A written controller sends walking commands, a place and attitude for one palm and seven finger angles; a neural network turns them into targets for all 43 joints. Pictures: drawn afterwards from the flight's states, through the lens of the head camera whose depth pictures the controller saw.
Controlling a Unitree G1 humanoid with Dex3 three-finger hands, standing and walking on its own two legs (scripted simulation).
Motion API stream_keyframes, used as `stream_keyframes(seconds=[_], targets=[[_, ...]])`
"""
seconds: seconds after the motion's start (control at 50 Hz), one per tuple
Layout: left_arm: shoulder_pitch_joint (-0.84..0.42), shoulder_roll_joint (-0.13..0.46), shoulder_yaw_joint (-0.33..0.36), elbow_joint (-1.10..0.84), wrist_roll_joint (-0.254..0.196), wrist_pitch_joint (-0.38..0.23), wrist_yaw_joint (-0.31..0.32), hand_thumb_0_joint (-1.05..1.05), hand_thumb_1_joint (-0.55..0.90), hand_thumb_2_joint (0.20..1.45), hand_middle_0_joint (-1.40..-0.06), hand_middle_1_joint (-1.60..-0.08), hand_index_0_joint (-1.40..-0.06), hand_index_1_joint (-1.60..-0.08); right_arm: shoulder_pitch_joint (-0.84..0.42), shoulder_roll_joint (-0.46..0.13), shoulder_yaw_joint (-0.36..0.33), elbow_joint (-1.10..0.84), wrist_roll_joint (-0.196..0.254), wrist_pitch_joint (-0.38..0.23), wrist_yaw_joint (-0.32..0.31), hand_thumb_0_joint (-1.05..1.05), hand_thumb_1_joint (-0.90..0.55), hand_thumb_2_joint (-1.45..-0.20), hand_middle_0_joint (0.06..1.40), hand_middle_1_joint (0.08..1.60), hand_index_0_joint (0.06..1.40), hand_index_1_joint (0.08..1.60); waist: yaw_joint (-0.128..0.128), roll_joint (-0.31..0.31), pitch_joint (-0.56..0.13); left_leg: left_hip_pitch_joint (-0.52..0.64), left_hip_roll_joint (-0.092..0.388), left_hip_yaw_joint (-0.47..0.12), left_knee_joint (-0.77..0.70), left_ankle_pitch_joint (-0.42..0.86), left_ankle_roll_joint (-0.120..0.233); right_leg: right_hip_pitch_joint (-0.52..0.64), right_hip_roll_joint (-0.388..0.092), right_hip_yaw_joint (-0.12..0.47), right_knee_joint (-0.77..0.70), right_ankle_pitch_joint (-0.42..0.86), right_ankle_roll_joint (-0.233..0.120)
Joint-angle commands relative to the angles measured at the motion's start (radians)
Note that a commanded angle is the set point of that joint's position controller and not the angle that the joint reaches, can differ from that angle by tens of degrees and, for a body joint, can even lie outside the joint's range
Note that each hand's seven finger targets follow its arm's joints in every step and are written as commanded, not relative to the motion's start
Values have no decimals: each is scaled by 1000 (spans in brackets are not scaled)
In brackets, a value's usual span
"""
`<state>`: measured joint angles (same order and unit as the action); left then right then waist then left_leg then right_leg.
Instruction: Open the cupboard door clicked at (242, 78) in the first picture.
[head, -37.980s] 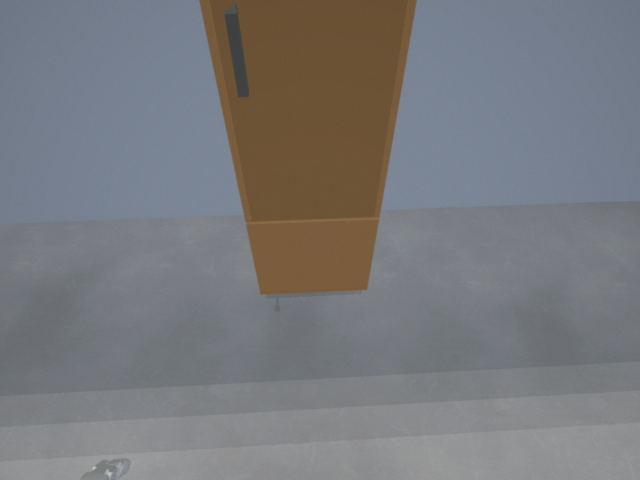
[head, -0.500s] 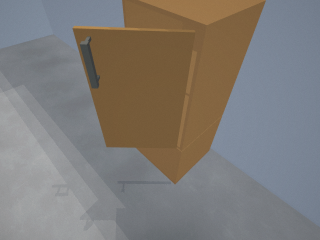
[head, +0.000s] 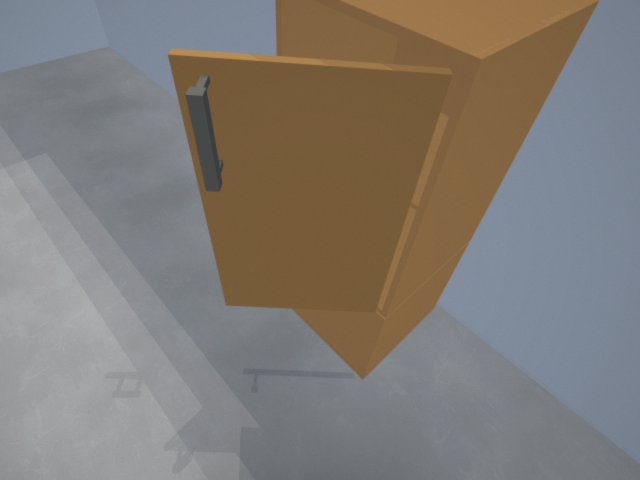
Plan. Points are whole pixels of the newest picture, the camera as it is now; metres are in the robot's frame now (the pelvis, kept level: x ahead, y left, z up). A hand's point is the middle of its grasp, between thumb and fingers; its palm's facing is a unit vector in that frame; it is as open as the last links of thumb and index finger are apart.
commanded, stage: come to a stop and stand still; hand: left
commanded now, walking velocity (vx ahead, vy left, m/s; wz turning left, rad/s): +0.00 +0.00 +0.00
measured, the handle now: (209, 135) +0.51 +0.21 +0.16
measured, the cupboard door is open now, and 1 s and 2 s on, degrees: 45 45 45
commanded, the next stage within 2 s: look again from close up in 1.62 s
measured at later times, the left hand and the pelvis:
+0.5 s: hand out of the picture +0.00 +0.20 -0.17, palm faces -0.01 -0.97 -0.23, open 7.4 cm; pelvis -0.01 +0.01 +0.00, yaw +0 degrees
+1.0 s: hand out of the picture +0.01 +0.14 -0.17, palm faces -0.01 -0.98 -0.19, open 7.3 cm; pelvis -0.01 -0.03 +0.00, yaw -1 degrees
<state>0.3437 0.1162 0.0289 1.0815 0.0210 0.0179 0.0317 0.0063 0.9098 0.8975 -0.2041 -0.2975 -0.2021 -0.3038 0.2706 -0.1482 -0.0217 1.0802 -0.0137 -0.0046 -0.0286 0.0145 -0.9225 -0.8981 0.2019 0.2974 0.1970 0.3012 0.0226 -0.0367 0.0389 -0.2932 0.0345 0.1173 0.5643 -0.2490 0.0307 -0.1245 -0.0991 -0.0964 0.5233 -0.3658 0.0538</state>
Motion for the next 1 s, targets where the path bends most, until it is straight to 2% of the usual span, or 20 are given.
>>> stream_keyframes(seconds=[0.0, 0.04, 0.08, 0.12, 0.22, 0.32, 0.34, 0.36, 0.38, 0.4, 0.42, 0.46, 0.52, 0.56, 0.6, 0.62, 0.68, 0.82, 0.9, 0.98], targets=[[105, 79, -1, -1, 0, -21, 9, 0, 900, 900, -200, -300, -200, -300, 47, -112, -14, -16, 3, -25, -8, 0, -900, -900, 200, 300, 200, 300, -1, 114, -18, 140, 130, -152, -177, 463, 25, -52, -14, 20, -106, 210, -34], [99, 89, -3, 8, -2, -23, 12, 0, 900, 900, -200, -300, -200, -300, 49, -115, -14, -5, 5, -26, -8, 0, -900, -900, 200, 300, 200, 300, -14, 79, -66, 202, 113, -119, -145, 534, 7, -37, -27, 23, -118, 272, -34], [91, 96, -2, 9, -2, -21, 13, 0, 900, 900, -200, -300, -200, -300, 52, -123, -16, 0, 4, -25, -9, 0, -900, -900, 200, 300, 200, 300, -19, 101, -91, 230, 114, -114, -151, 563, 2, -27, -27, 20, -112, 268, -32], [87, 98, -2, 9, -1, -19, 14, 0, 900, 900, -200, -300, -200, -300, 38, -125, -17, 3, 5, -24, -9, 0, -900, -900, 200, 300, 200, 300, -16, 99, -86, 229, 116, -115, -158, 567, 4, -22, -28, 20, -121, 266, -31], [64, 111, -5, 10, 2, -14, 13, 0, 900, 900, -200, -300, -200, -300, 13, -124, -16, 2, 4, -16, -3, 0, -900, -900, 200, 300, 200, 300, -15, 55, -32, 175, 104, -111, -194, 405, -5, -22, -35, 28, -157, 236, -30], [48, 124, -9, 10, 4, -11, 10, 0, 900, 900, -200, -300, -200, -300, 1, -122, -14, 5, 3, -8, 5, 0, -900, -900, 200, 300, 200, 300, -17, 37, 22, 125, 92, -117, -259, 162, -12, -41, -39, 36, -189, 168, -29], [23, 156, -30, -3, 17, -35, 45, 0, 900, 900, -200, -300, -200, -300, -6, -182, -7, -71, 7, -20, 14, 0, -900, -900, 200, 300, 200, 300, -32, 54, 89, 67, 97, -140, -91, 401, -27, -119, -29, 98, -157, 222, -52], [-11, 186, -14, -54, 7, -33, 35, 0, 900, 900, -200, -300, -200, -300, 30, -157, -10, -83, -2, -17, 22, 0, -900, -900, 200, 300, 200, 300, -43, 93, 29, 45, 95, -152, -142, 130, -20, -101, -16, 58, -93, 27, -78], [-4, 180, -16, -66, 4, -28, 24, 0, 900, 900, -200, -300, -200, -300, 23, -180, -12, -98, -6, -10, 24, 0, -900, -900, 200, 300, 200, 300, -35, 147, 6, -2, 97, -176, -194, -84, -4, -111, 16, 40, -57, -61, -83], [9, 179, -14, -77, 5, -32, 16, 0, 900, 900, -200, -300, -200, -300, 1, -172, -12, -116, -9, -11, 26, 0, -900, -900, 200, 300, 200, 300, -21, 212, -27, -15, 95, -198, -214, -103, 5, -85, 19, 34, -35, -31, -88], [26, 180, -17, -69, 1, -36, 10, 0, 900, 900, -200, -300, -200, -300, -22, -168, -10, -129, -8, -11, 25, 0, -900, -900, 200, 300, 200, 300, -12, 192, -43, 7, 92, -184, -198, -86, 17, -96, 17, 37, -49, -10, -89], [9, 171, -23, -64, -1, -38, 6, 0, 900, 900, -200, -300, -200, -300, 0, -156, -6, -134, -4, -9, 24, 0, -900, -900, 200, 300, 200, 300, -26, 69, -19, 10, 80, -152, -166, -55, 18, -122, 4, 44, -83, -9, -89], [-18, 174, -27, -72, -1, -39, 5, 0, 900, 900, -200, -300, -200, -300, 21, -148, -4, -125, -5, -9, 26, 0, -900, -900, 200, 300, 200, 300, -34, 8, 7, 25, 69, -124, -148, -3, 12, -152, -11, 54, -102, -2, -81], [-27, 183, -26, -76, -3, -34, 5, 0, 900, 900, -200, -300, -200, -300, 34, -150, -6, -116, -4, -6, 28, 0, -900, -900, 200, 300, 200, 300, -40, -11, 21, 26, 66, -114, -152, -31, 7, -173, -13, 56, -111, -47, -78], [-25, 185, -26, -77, -2, -33, 4, 0, 900, 900, -200, -300, -200, -300, 28, -141, -3, -106, -4, -6, 27, 0, -900, -900, 200, 300, 200, 300, -34, 7, 51, 16, 64, -107, -159, -30, 6, -182, -13, 55, -120, -42, -78], [-23, 187, -25, -75, -3, -32, 4, 0, 900, 900, -200, -300, -200, -300, 30, -144, -2, -103, -4, -7, 28, 0, -900, -900, 200, 300, 200, 300, -34, 20, 42, 19, 63, -103, -159, -35, 4, -183, -16, 62, -121, -49, -77], [-23, 191, -25, -69, -5, -33, 3, 0, 900, 900, -200, -300, -200, -300, 38, -139, 0, -91, -4, -6, 27, 0, -900, -900, 200, 300, 200, 300, -35, -9, 33, 40, 61, -86, -146, -15, -3, -195, -23, 77, -136, -57, -80], [-7, 188, -22, -54, -6, -39, 5, 0, 900, 900, -200, -300, -200, -300, 29, -125, 7, -54, -1, -16, 21, 0, -900, -900, 200, 300, 200, 300, -22, 20, 4, 65, 74, -73, -123, 134, -6, -141, -27, 79, -133, 100, -76], [-1, 180, -21, -43, -5, -40, 6, 0, 900, 900, -200, -300, -200, -300, 21, -114, 7, -36, 0, -18, 17, 0, -900, -900, 200, 300, 200, 300, -17, 8, -1, 79, 82, -69, -121, 171, -8, -121, -25, 75, -133, 171, -75], [-3, 180, -18, -30, -6, -39, 6, 0, 900, 900, -200, -300, -200, -300, 16, -115, 5, -22, 1, -17, 14, 0, -900, -900, 200, 300, 200, 300, -19, 31, -8, 87, 84, -62, -122, 175, -14, -112, -27, 77, -134, 189, -75]])
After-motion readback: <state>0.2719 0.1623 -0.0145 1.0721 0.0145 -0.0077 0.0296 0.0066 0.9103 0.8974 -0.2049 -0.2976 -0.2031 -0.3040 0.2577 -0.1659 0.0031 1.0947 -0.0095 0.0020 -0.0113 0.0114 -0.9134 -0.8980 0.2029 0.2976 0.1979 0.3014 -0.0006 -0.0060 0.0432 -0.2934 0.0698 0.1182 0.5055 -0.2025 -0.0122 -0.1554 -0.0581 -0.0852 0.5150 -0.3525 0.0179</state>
